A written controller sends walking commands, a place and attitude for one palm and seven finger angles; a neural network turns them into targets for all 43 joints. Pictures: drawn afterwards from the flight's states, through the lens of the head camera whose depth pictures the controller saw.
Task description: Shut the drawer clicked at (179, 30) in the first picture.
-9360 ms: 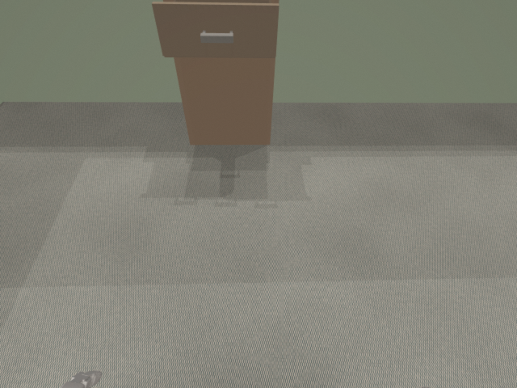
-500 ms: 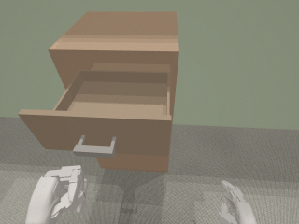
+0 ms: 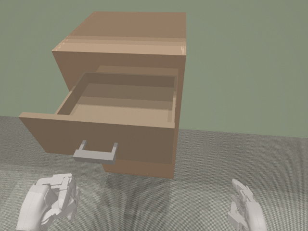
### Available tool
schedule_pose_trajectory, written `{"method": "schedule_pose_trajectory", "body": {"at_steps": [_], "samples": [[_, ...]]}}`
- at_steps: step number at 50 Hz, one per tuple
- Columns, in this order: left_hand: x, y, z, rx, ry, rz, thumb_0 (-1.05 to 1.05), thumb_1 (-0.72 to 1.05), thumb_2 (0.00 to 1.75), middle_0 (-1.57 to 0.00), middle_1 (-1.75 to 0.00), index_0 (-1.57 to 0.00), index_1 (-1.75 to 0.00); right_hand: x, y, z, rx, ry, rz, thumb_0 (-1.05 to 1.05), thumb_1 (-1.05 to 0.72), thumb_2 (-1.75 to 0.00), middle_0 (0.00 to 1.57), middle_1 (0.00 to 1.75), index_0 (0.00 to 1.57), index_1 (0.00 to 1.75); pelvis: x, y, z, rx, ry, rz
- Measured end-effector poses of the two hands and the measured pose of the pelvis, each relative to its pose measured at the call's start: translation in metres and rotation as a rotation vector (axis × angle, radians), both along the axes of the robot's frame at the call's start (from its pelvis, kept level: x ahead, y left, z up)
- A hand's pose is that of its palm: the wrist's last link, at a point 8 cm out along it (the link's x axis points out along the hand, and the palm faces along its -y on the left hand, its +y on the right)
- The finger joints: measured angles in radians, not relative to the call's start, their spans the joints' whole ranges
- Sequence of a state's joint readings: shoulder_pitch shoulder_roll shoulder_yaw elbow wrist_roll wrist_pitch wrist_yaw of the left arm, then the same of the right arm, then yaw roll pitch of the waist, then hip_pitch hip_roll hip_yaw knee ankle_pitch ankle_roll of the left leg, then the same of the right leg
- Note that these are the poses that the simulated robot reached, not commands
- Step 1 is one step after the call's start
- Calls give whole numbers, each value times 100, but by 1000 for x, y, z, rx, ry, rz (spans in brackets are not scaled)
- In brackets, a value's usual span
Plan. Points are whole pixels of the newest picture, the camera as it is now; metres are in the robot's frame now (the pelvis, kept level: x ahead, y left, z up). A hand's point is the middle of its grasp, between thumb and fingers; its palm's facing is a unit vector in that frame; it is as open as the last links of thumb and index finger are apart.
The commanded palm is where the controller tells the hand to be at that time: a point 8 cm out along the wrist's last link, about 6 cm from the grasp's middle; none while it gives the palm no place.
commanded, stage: bring the fist close to the handle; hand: left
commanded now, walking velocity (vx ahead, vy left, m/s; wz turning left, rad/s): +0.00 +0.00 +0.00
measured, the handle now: (97, 150) +0.33 +0.20 +0.03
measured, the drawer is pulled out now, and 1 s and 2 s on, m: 0.28 0.28 0.22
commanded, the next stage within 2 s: push the drawer shut in 1.18 s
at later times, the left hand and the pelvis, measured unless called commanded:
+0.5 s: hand (89, 193) +0.20 +0.17 +0.05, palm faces -0.04 -1.00 -0.04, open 3.2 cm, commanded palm +0.17 +0.23 +0.05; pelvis -0.01 +0.02 -0.02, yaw -1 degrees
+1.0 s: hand (101, 185) +0.23 +0.16 +0.02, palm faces -0.04 -1.00 -0.05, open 3.2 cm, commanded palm +0.20 +0.22 +0.03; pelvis -0.01 +0.02 -0.04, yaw -2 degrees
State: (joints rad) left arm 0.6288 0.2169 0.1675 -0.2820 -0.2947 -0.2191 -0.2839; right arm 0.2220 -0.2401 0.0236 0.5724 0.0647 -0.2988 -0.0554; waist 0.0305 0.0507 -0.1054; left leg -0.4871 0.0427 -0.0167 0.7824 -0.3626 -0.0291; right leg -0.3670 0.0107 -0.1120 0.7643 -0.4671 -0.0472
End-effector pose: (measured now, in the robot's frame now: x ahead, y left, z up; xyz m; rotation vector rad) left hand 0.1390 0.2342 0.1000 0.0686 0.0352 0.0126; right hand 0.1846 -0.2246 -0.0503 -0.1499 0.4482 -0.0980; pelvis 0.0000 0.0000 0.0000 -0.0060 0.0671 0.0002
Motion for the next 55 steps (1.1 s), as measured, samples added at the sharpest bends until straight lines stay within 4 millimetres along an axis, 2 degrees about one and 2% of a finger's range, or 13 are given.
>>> {"method": "schedule_pose_trajectory", "body": {"at_steps": [8,23,29,41,48,55], "samples": [[11,-3,-13,-20,-1,-29,1,90,90,-140,-160,-140,-160,-13,1,-7,-18,53,-14,2,-90,-90,20,30,20,30,-3,8,-3,-2,18,-5],[36,-8,-43,-31,-9,-51,1,90,90,-140,-160,-140,-160,-41,15,-37,-21,186,-34,2,-90,-90,20,30,20,30,-12,22,-19,-9,83,-17],[44,-7,-53,-30,-7,-43,1,90,90,-140,-160,-140,-160,-45,17,-45,-20,213,-42,2,-90,-90,20,30,20,30,-13,24,-24,-12,105,-22],[63,-19,-79,-24,-16,-53,1,90,90,-140,-160,-140,-160,-47,11,-61,-42,254,-31,2,-90,-90,20,30,20,30,-17,23,-40,-13,155,-25],[71,-21,-74,-15,-23,-52,1,90,90,-140,-160,-140,-160,-52,7,-65,-24,283,-52,2,-91,-90,20,30,20,30,-15,19,-39,-11,159,-30],[66,-24,-72,-11,-1,-42,1,90,90,-140,-160,-140,-160,-53,1,-64,-16,290,-64,2,-91,-90,20,30,20,30,-11,15,-36,-5,157,-31]]}}
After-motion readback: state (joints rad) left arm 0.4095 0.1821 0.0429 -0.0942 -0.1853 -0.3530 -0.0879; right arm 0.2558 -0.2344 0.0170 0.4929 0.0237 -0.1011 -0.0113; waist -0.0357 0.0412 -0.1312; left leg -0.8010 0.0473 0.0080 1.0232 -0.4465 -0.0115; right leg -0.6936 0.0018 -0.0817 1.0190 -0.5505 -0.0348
